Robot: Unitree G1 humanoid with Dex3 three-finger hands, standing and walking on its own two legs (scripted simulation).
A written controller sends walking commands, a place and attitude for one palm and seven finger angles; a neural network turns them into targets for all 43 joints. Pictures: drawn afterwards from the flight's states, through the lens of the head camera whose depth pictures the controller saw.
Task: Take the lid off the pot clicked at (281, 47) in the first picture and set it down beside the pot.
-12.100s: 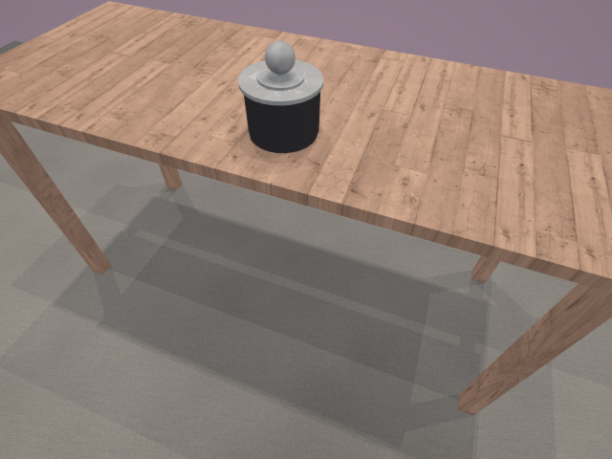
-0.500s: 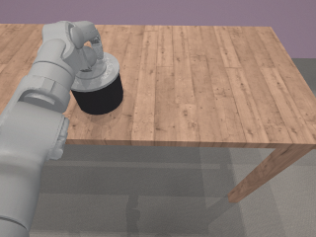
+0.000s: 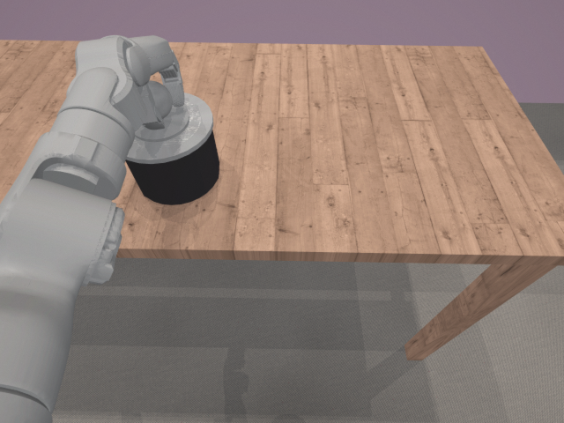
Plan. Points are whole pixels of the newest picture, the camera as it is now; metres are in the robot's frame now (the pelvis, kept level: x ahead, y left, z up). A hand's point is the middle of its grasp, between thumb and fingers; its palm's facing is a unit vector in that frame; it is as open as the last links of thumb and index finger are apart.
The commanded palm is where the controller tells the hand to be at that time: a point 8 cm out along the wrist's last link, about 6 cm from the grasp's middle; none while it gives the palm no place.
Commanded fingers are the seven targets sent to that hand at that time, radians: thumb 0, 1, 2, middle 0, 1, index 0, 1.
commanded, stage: close the fingers and squeeze the knob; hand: left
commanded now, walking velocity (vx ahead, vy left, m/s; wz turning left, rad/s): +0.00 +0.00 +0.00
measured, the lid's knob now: (152, 100) +0.53 +0.14 +0.17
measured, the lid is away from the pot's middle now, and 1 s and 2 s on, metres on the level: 0.00 0.00 0.01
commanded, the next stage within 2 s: lift the lid straight up in 0.22 s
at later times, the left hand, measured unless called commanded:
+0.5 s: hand (146, 101) +0.50 +0.14 +0.19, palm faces -0.40 -0.08 -0.91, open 7.7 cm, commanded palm +0.51 +0.14 +0.27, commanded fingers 0.00 0.64 0.96 -0.76 -1.11 -0.81 -1.12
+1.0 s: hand (138, 73) +0.51 +0.14 +0.23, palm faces -0.37 -0.12 -0.92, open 7.7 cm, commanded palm +0.52 +0.14 +0.31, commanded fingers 0.00 0.64 0.96 -0.76 -1.11 -0.81 -1.12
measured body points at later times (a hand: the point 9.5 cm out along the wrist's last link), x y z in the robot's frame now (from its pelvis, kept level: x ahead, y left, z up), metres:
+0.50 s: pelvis +0.00 +0.00 +0.00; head +0.05 -0.01 +0.45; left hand +0.52 +0.14 +0.24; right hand +0.02 -0.28 -0.13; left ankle +0.01 +0.10 -0.74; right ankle -0.05 -0.13 -0.73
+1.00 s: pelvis +0.00 +0.00 +0.00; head +0.06 -0.01 +0.45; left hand +0.52 +0.14 +0.28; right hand +0.02 -0.28 -0.13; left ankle +0.01 +0.10 -0.73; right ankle -0.05 -0.13 -0.73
